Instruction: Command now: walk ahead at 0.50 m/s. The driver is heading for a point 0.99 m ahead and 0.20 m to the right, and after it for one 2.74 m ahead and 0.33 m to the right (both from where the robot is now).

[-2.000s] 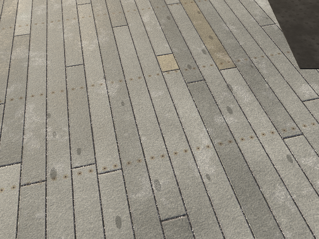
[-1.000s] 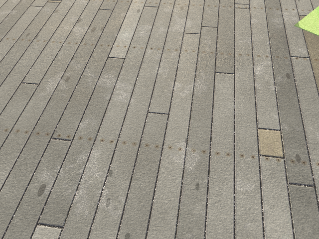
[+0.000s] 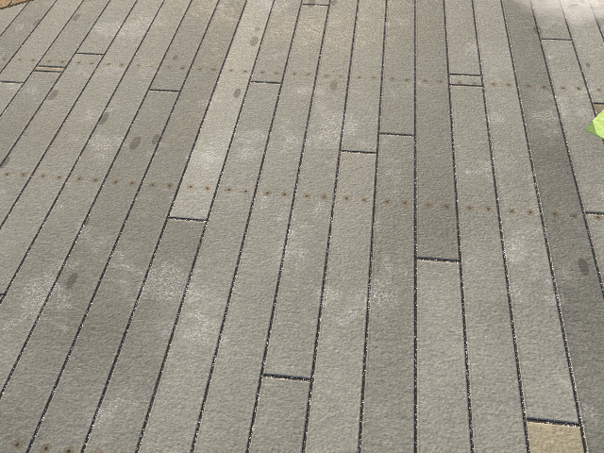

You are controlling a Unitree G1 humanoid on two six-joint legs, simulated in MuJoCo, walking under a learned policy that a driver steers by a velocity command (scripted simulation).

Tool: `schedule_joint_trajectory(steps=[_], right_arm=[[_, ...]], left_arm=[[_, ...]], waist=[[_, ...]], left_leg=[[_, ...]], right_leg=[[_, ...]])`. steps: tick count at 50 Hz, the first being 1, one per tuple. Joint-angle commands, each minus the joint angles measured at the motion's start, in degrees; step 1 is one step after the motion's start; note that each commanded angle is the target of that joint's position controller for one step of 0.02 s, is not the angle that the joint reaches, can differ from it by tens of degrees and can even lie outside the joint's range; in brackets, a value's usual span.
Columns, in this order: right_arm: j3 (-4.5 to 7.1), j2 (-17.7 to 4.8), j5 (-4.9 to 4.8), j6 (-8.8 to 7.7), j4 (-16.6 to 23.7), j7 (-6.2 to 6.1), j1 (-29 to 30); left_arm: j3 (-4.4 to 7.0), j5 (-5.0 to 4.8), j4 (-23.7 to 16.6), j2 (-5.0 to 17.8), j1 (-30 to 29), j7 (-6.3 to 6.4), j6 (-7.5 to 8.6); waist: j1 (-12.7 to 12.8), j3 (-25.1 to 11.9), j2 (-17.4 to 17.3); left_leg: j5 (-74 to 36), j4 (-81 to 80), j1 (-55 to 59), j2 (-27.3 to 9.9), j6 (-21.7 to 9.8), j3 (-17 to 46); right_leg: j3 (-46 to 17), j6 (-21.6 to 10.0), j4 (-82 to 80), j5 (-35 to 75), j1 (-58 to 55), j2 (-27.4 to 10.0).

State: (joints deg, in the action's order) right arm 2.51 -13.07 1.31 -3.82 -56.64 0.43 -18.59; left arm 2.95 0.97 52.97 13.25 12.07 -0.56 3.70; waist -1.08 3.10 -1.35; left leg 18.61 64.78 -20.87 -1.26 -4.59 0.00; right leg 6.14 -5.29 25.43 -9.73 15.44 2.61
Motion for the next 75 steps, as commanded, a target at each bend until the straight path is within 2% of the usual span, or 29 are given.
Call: schedule_joint_trajectory(steps=[1, 4, 8, 15, 18, 20, 21, 22, 23, 24, 25, 27, 30, 33, 37, 43, 46, 48, 49, 50, 51, 52, 53, 55, 57, 60, 70, 73, 75], right_arm=[[0.59, -2.3, 0.93, 0.96, 1.6, 0.87, -4.2], [0.65, -2.5, 0.81, 1.65, 3.5, 1.26, 1.9], [0.27, -2.2, 0.34, 1.58, 6.7, 1.42, 11.6], [-0.34, -2.3, 0.06, 0.92, 10.4, 1.23, 21.4], [0.28, -3.5, 0.05, 0.16, 9.8, 0.79, 17.6], [1.64, -5.7, 0.69, -0.79, 4.6, -0.18, 2.0], [2.98, -10.3, 2.14, -1.23, 2.5, -0.92, -8.7], [4.33, -15.4, 2.11, -0.79, 1.9, -0.73, -10.8], [3.77, -12.1, -0.11, -0.07, 2.8, -0.26, -5.5], [2.8, -8.9, -0.53, -0.1, 3.8, -0.12, 0.7], [1.97, -5.8, -0.31, -0.49, 3.9, 0.1, 3.4], [1.01, -2.9, -0.61, -1.19, 2.6, -0.29, 4.2], [1.13, -4.3, -0.94, -2.35, 0.6, -0.46, 0.1], [1.29, -5.4, -0.51, -2.61, -0.2, -0.62, -2.6], [0.82, -4.6, -0.43, -2.72, -0.8, -0.84, -4.9], [0.69, -4.9, -0.02, -2.53, -2.6, -1.99, -9.4], [1.14, -6.9, 0.17, -1.96, -2.4, -2.68, -7.8], [1.61, -8.4, 0.27, -0.99, -1.7, -2.68, -6.6], [1.63, -8.6, -0.11, -0.85, -0.3, -2.47, -5.2], [0.71, -4.0, -1.67, -1.29, 3.4, -1.37, -6.9], [1.34, -6.1, -0.92, -1.91, 5.5, -0.79, -3.0], [1.33, -6.2, -0.51, -2.44, 7.3, -0.41, 2.5], [1.13, -6.0, -0.77, -3.01, 7.7, -0.28, 3.3], [1.18, -5.3, 0.64, -1.67, 7.4, -0.49, 2.0], [1.05, -4.3, 1.59, 0.45, 7.8, -0.1, 1.2], [0.98, -4.3, 1.47, 1.63, 10.4, 0.26, 6.5], [-0.14, -5.4, 0.4, 0.81, 18.6, 1.03, 25.0], [0.16, -7.4, 0.05, -0.01, 18.6, 0.75, 20.4], [1.4, -10.2, 0.04, -0.97, 14.8, -0.4, 7.0]], left_arm=[[0.57, -0.3, 0.0, 3.9, 4.5, 0.18, 1.66], [0.9, -0.54, 1.8, 5.6, 7.9, 0.19, 2.25], [0.46, -0.61, 3.2, 5.0, 11.9, 0.24, 2.09], [0.34, 0.21, 6.0, 5.7, 17.5, 1.17, 1.7], [0.65, 0.6, 6.2, 6.8, 15.3, 1.68, 1.42], [0.57, 0.34, 6.0, 6.8, 13.6, 1.51, 1.1], [-0.13, -0.27, 4.1, 5.0, 13.4, 1.32, 1.24], [-0.97, -2.33, 3.5, -0.4, 20.6, 0.63, 1.19], [0.61, -0.62, 3.8, 5.8, 15.4, 0.99, 0.87], [0.83, -0.57, 2.2, 5.5, 10.9, 0.68, 1.16], [0.63, -0.55, 2.0, 4.4, 9.0, 0.49, 1.36], [0.48, 0.89, 2.5, 2.6, 9.9, -0.05, 0.0], [0.48, 1.26, 2.0, 1.6, 8.3, -0.88, -1.46], [0.5, 0.7, 0.0, 2.0, 1.7, -1.21, -2.16], [0.09, 0.16, -2.6, 1.5, -5.5, -1.42, -1.9], [-0.71, 0.6, -6.3, 0.9, -13.5, -1.8, -1.42], [0.01, 0.84, -6.0, 2.1, -9.7, -1.51, -1.25], [1.37, 1.09, -2.9, 4.2, 1.2, -1.17, -0.86], [2.78, 1.87, -0.5, 7.2, 10.1, -0.77, -0.57], [4.87, 2.39, -0.9, 14.2, 14.8, 0.04, -0.78], [4.92, 0.45, -1.1, 14.8, 12.8, -0.18, -1.6], [4.64, -0.44, -1.1, 13.8, 9.1, 0.04, -1.99], [3.84, -0.57, -1.4, 10.4, 6.0, 0.16, -1.94], [2.71, -1.06, -1.9, 6.7, 2.2, 0.61, -1.42], [2.55, -1.23, -1.9, 7.1, 3.1, 0.64, -0.31], [3.09, -1.17, -1.8, 9.5, 6.4, 0.55, 0.21], [3.18, -0.19, -2.3, 10.4, 15.9, 1.25, -0.65], [3.57, 0.1, -3.7, 12.1, 12.5, 1.84, -0.52], [3.74, -0.21, -4.7, 13.1, 9.3, 1.13, 0.06]], waist=[[-0.9, -1.2, 4.9], [-0.5, 0.6, 4.3], [1.7, 2.3, 4.3], [4.3, 3.3, 5.1], [1.5, 1.4, 5.7], [-5.1, -6.8, 3.7], [-8.4, -14.2, -1.4], [-4.8, -20.3, -15.0], [-4.2, -15.9, -4.0], [-2.1, -7.8, -2.5], [-0.7, -4.2, -0.3], [2.3, -1.9, -2.0], [3.2, -1.4, -1.8], [2.0, 1.2, -1.4], [0.5, 2.8, -1.6], [-1.6, 4.0, -1.9], [1.0, 0.8, -3.7], [5.4, -5.6, -4.3], [9.8, -10.1, -2.0], [9.1, -17.2, 10.0], [7.7, -19.7, 9.1], [6.5, -11.1, 4.5], [4.6, -5.8, 1.3], [0.2, -1.3, -0.2], [-0.8, -2.4, 1.4], [0.2, -1.4, 2.7], [7.0, -0.4, 5.2], [3.5, -1.2, 6.3], [-2.9, -7.5, 3.9]], left_leg=[[-3.7, -0.5, -7.0, -3.9, 0.9, 1.4], [-8.9, -5.4, -12.8, -5.4, 2.5, 0.0], [-16.0, -16.9, -16.7, -5.4, 3.9, -1.9], [-16.5, -30.3, -15.4, -2.4, 1.8, -3.9], [-10.0, -33.9, -7.8, 0.3, -0.9, -4.9], [-11.5, -39.1, 11.9, 2.8, -3.7, -5.7], [-8.0, -39.4, 27.5, -9.0, -6.9, 7.1], [-5.1, -46.3, 41.1, -24.2, -15.4, 35.4], [-1.3, -48.9, 35.9, -21.0, -13.3, 35.5], [-2.4, -50.1, 27.6, -19.1, -11.5, 26.3], [-7.7, -52.4, 21.1, -16.5, -9.9, 20.6], [-13.5, -54.9, 13.7, -12.1, -7.0, 12.5], [-18.9, -56.8, 12.4, -10.8, -7.5, 8.5], [-17.7, -59.4, 13.8, -10.6, -6.7, 4.5], [-21.8, -59.9, 16.2, -9.5, -4.6, -1.3], [-35.0, -56.0, 25.6, -11.9, -3.7, -7.3], [-58.4, -45.8, 29.7, -13.0, -2.8, -10.2], [-64.2, -28.4, 28.2, -12.8, -2.1, -11.8], [-53.4, -14.1, 18.6, -11.7, -0.6, -12.5], [-17.9, 9.6, -4.0, -3.8, 2.5, -13.4], [11.0, 19.5, -16.1, 4.3, 3.1, -2.0], [5.5, 18.3, -21.7, -0.5, 2.4, 2.5], [0.8, 13.1, -20.3, -2.8, 2.4, 2.0], [-1.1, 4.6, -13.4, -5.2, 3.9, 1.9], [-1.5, 0.9, -10.4, -5.4, 5.6, 1.2], [-6.6, -6.0, -13.6, -5.5, 7.6, -0.1], [-16.3, -27.3, -19.0, -1.1, 6.9, 0.2], [-12.8, -34.0, -8.1, 0.7, 4.8, 1.2], [-11.8, -38.7, 11.3, 2.5, 2.4, 0.2]], right_leg=[[-16.1, -6.4, -17.2, 6.4, -4.7, -15.0], [-12.9, -6.9, -19.4, 8.8, -6.3, -14.0], [-9.8, -6.0, -19.8, 13.9, -9.7, -12.4], [-8.4, -6.0, -16.2, 24.1, -20.2, -15.0], [-7.2, -4.7, -9.3, 38.7, -22.6, -15.9], [-4.3, -2.7, 8.6, 43.4, -18.2, -12.8], [-2.3, -1.5, 25.6, 25.1, -6.1, -9.9], [-1.0, 0.9, 46.2, -18.6, 14.6, 1.8], [-9.4, -0.3, 49.8, -18.5, 19.6, -1.1], [-9.4, -0.6, 48.2, -13.0, 21.0, -3.6], [-9.1, -0.4, 45.2, -9.3, 19.1, -5.6], [-8.6, 0.8, 40.2, -6.9, 14.0, -7.6], [-7.0, 2.4, 37.1, -4.6, 14.5, -8.0], [-7.3, 3.4, 32.6, 1.3, 20.7, -8.7], [-6.7, 3.3, 22.6, 8.7, 22.7, -7.3], [-0.8, 0.3, 11.0, 8.2, 21.4, -5.4], [2.6, -3.0, 9.0, 0.4, 14.7, -1.3], [3.5, -6.0, 5.8, -2.6, 2.4, 2.6], [-2.4, -8.9, 2.4, -2.1, -11.2, -0.1], [-28.8, -17.3, 0.9, -2.8, -30.2, -17.5], [-49.3, -20.8, -8.0, 0.8, -33.4, -23.2], [-39.4, -18.5, -9.0, -0.1, -27.1, -21.0], [-33.3, -15.8, -10.7, 2.9, -19.2, -19.2], [-24.5, -11.7, -12.8, 11.4, -7.9, -13.3], [-21.3, -11.4, -13.1, 16.7, -5.2, -10.7], [-20.2, -10.7, -14.3, 17.6, -4.6, -8.9], [-25.3, -8.0, -9.2, 24.4, -17.8, -9.4], [-27.0, -5.4, -5.0, 29.2, -16.0, -10.0], [-24.7, -2.7, 8.8, 36.6, -11.1, -6.1]])
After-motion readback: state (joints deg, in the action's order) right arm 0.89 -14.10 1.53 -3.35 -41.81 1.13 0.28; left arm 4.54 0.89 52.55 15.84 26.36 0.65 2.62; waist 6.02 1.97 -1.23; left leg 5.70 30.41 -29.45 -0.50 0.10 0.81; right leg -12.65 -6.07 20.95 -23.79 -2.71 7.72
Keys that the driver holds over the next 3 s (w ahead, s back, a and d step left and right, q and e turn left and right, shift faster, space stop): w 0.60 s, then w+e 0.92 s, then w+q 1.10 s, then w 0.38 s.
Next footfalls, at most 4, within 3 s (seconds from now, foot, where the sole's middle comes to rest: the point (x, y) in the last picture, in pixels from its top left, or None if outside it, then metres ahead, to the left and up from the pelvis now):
0.40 left None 0.39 0.11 -0.77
0.98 right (351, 372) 0.67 -0.07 -0.77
1.52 left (325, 250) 1.03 -0.03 -0.77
1.98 right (424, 227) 1.10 -0.31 -0.77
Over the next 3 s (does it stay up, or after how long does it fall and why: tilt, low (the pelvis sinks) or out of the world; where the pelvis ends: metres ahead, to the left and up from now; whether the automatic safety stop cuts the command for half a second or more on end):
stays up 1.55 -0.23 -0.01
